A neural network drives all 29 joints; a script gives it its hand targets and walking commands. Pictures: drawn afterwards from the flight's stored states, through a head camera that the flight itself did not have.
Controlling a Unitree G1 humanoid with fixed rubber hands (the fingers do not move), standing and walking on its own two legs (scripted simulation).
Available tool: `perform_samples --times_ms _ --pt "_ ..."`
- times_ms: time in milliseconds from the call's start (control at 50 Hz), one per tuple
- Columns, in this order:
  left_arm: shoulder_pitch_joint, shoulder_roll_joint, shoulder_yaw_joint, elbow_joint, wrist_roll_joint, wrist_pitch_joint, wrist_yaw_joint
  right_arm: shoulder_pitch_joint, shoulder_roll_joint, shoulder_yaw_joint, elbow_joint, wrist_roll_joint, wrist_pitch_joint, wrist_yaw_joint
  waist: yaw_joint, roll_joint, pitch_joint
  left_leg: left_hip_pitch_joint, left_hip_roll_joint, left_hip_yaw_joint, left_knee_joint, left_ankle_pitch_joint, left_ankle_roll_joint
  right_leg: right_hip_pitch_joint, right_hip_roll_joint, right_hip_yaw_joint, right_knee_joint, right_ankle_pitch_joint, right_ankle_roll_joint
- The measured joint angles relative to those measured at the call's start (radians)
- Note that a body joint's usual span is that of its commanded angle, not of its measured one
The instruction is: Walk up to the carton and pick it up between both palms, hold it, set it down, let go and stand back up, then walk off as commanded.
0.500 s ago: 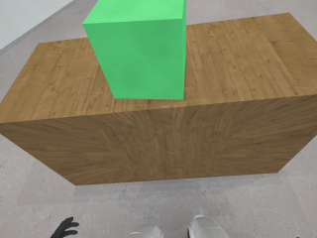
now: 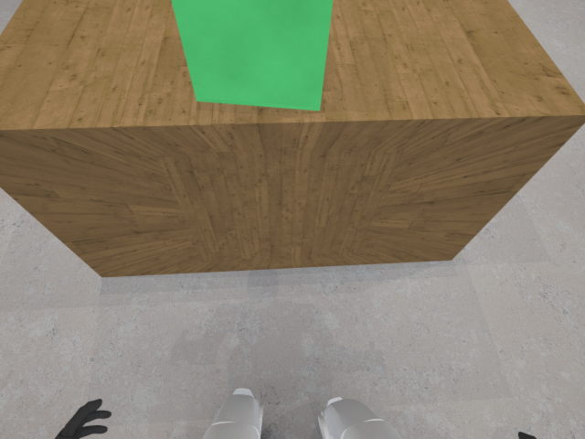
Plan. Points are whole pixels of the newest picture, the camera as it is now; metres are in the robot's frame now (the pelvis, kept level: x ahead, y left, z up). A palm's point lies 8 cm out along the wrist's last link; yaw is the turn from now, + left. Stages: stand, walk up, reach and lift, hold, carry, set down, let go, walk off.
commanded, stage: walk off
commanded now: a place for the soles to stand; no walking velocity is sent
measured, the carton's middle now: (263, 0) +0.83 +0.05 +0.10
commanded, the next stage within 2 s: stand in 1.26 s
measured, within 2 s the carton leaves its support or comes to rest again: neither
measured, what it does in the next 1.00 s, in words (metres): walks backwards: right foot, then left foot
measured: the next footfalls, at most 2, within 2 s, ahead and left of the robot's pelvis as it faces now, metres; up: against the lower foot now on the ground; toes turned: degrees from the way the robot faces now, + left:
right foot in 0.06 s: +0.03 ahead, -0.12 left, +0.00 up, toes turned +10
left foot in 0.48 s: -0.10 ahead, +0.12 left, +0.00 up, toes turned -4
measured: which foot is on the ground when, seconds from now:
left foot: down 0.00-0.06, up 0.08-0.46, down 0.48-1.00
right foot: up 0.00-0.04, down 0.06-0.50, up 0.52-0.82, down 0.84-1.00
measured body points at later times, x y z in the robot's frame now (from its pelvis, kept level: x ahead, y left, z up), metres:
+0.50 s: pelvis -0.15 +0.00 -0.01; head -0.12 -0.01 +0.44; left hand -0.04 +0.30 -0.11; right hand -0.09 -0.34 -0.13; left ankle -0.17 +0.12 -0.72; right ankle -0.01 -0.13 -0.71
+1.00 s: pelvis -0.16 -0.01 +0.01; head -0.12 -0.02 +0.46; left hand -0.06 +0.30 -0.09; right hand -0.11 -0.32 -0.11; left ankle -0.16 +0.12 -0.70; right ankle -0.16 -0.14 -0.71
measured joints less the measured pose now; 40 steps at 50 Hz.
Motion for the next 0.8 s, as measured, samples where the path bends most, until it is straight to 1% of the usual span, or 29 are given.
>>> perform_samples --times_ms 40,60,80,100,120,140,160,200,260,320,360,380,440,480,500,520,540,560,600,660,720,760,800 --pt "0.001 -0.006 0.0 0.0 0.002 -0.006 0.0 -0.003 -0.001 0.0 -0.005 0.0 0.0 0.0 0.001 0.006 -0.001 -0.023 0.005 0.001 0.005 0.018 -0.015 0.037 -0.018 -0.016 -0.147 0.038 0.0" --pt "0.001 -0.01 0.0 0.0 0.005 -0.012 0.0 -0.005 -0.003 0.0 -0.006 0.0 0.0 0.0 0.0 0.011 0.001 -0.037 0.006 0.0 0.018 0.022 -0.016 0.055 -0.025 -0.022 -0.225 0.117 0.0" --pt "-0.006 -0.025 0.0 0.0 0.013 -0.018 0.0 -0.007 -0.009 -0.001 -0.003 0.0 0.001 -0.003 0.0 0.031 0.017 -0.044 0.003 -0.019 0.047 -0.003 -0.002 0.057 -0.017 -0.037 -0.23 0.181 -0.003" --pt "-0.007 -0.048 -0.001 0.0 0.022 -0.023 0.0 -0.008 -0.012 -0.001 0.009 0.0 0.005 -0.006 0.001 0.048 0.021 -0.053 -0.026 -0.055 0.101 -0.082 0.014 0.057 -0.016 -0.047 -0.225 0.195 -0.006" --pt "-0.003 -0.067 0.0 0.001 0.03 -0.024 0.0 -0.008 -0.014 -0.001 0.016 0.0 0.009 -0.009 0.001 0.052 0.019 -0.062 -0.07 -0.081 0.174 -0.153 0.024 0.057 -0.024 -0.046 -0.226 0.195 -0.009" --pt "0.0 -0.083 0.0 0.001 0.037 -0.024 0.0 -0.008 -0.015 -0.001 0.017 0.0 0.01 -0.011 0.0 0.051 0.018 -0.068 -0.113 -0.091 0.254 -0.193 0.034 0.057 -0.035 -0.04 -0.227 0.195 -0.011" --pt "0.001 -0.096 0.0 0.001 0.041 -0.024 0.0 -0.008 -0.019 -0.001 0.017 0.0 0.01 -0.011 0.0 0.053 0.017 -0.07 -0.146 -0.092 0.328 -0.205 0.039 0.057 -0.045 -0.034 -0.232 0.199 -0.012" --pt "0.0 -0.113 0.0 0.001 0.039 -0.025 0.0 -0.007 -0.03 -0.001 0.02 0.0 0.01 -0.011 0.0 0.065 0.017 -0.06 -0.181 -0.094 0.45 -0.206 0.041 0.056 -0.05 -0.031 -0.248 0.22 -0.012" --pt "-0.001 -0.115 0.0 0.001 0.034 -0.027 0.0 -0.007 -0.042 -0.001 0.034 0.0 0.011 -0.011 -0.001 0.071 0.016 -0.009 -0.198 -0.092 0.569 -0.206 0.03 0.053 -0.05 -0.032 -0.251 0.247 -0.014" --pt "-0.001 -0.115 0.0 0.001 0.029 -0.032 0.0 -0.007 -0.056 -0.001 0.046 0.0 0.011 -0.011 -0.002 0.072 0.016 0.057 -0.182 -0.082 0.604 -0.207 0.024 0.045 -0.052 -0.035 -0.252 0.267 -0.018" --pt "-0.002 -0.116 0.0 0.001 0.029 -0.035 0.0 -0.006 -0.066 -0.001 0.057 0.0 0.011 -0.011 -0.002 0.071 0.016 0.101 -0.16 -0.069 0.565 -0.218 0.027 0.038 -0.058 -0.039 -0.252 0.278 -0.019" --pt "-0.002 -0.115 0.0 0.001 0.031 -0.035 0.0 -0.006 -0.07 -0.001 0.064 0.0 0.011 -0.011 -0.003 0.07 0.015 0.128 -0.146 -0.059 0.514 -0.236 0.032 0.034 -0.063 -0.041 -0.252 0.282 -0.019" --pt "-0.002 -0.111 0.0 0.001 0.04 -0.035 0.0 -0.005 -0.072 -0.001 0.092 0.0 0.011 -0.009 -0.003 0.06 0.015 0.22 -0.099 -0.017 0.279 -0.309 0.053 0.021 -0.08 -0.051 -0.252 0.294 -0.018" --pt "-0.002 -0.106 0.0 0.001 0.041 -0.034 0.0 -0.005 -0.072 -0.003 0.113 0.0 0.009 -0.006 -0.003 0.055 0.015 0.283 -0.074 0.015 0.123 -0.316 0.07 0.008 -0.089 -0.058 -0.252 0.308 -0.002" --pt "-0.002 -0.103 0.0 0.002 0.04 -0.032 0.0 -0.005 -0.067 -0.005 0.125 0.0 0.006 -0.006 -0.001 0.045 0.019 0.289 -0.077 0.022 0.09 -0.282 0.071 0.006 -0.097 -0.055 -0.251 0.306 0.01" --pt "0.003 -0.104 0.0 0.01 0.036 -0.027 0.0 -0.005 -0.061 -0.005 0.135 0.0 0.004 -0.006 -0.001 0.039 0.02 0.287 -0.08 0.027 0.087 -0.257 0.071 0.005 -0.099 -0.051 -0.244 0.25 0.015" --pt "0.009 -0.104 0.0 0.018 0.031 -0.022 0.0 -0.002 -0.053 -0.005 0.142 0.0 0.004 -0.005 -0.002 0.039 0.018 0.287 -0.074 0.028 0.085 -0.25 0.073 0.003 -0.088 -0.047 -0.215 0.154 0.015" --pt "0.015 -0.1 0.0 0.025 0.026 -0.02 0.0 0.001 -0.041 -0.005 0.148 0.0 0.004 -0.005 -0.002 0.04 0.015 0.288 -0.063 0.027 0.076 -0.244 0.074 -0.002 -0.07 -0.044 -0.168 0.111 0.015" --pt "0.024 -0.078 0.001 0.031 0.009 -0.02 0.0 0.003 -0.009 -0.005 0.155 0.0 0.001 -0.005 -0.002 0.028 0.007 0.289 -0.045 0.022 0.028 -0.199 0.066 -0.002 -0.045 -0.031 -0.095 0.123 0.015" --pt "0.042 -0.043 0.0 0.037 -0.001 -0.02 0.0 0.003 0.027 -0.005 0.153 0.0 -0.02 -0.005 -0.001 0.001 -0.028 0.255 -0.033 0.024 -0.036 -0.139 0.056 -0.001 -0.044 -0.027 -0.052 0.151 0.015" --pt "0.055 -0.023 0.0 0.046 0.0 -0.02 0.0 0.003 0.04 -0.005 0.141 0.0 -0.036 -0.005 -0.001 -0.013 -0.054 0.219 -0.027 0.035 -0.064 -0.114 0.053 0.027 -0.051 -0.026 -0.07 0.091 0.015" --pt "0.055 -0.022 0.0 0.048 0.003 -0.026 0.0 0.003 0.037 -0.005 0.134 0.0 -0.042 -0.005 0.0 -0.015 -0.061 0.205 -0.027 0.046 -0.067 -0.111 0.052 0.061 -0.065 -0.029 -0.14 0.047 0.015" --pt "0.055 -0.023 0.0 0.047 0.005 -0.044 0.0 0.003 0.034 -0.005 0.124 0.0 -0.044 -0.002 0.0 -0.015 -0.067 0.195 -0.028 0.06 -0.067 -0.112 0.049 0.089 -0.083 -0.043 -0.235 0.048 0.015"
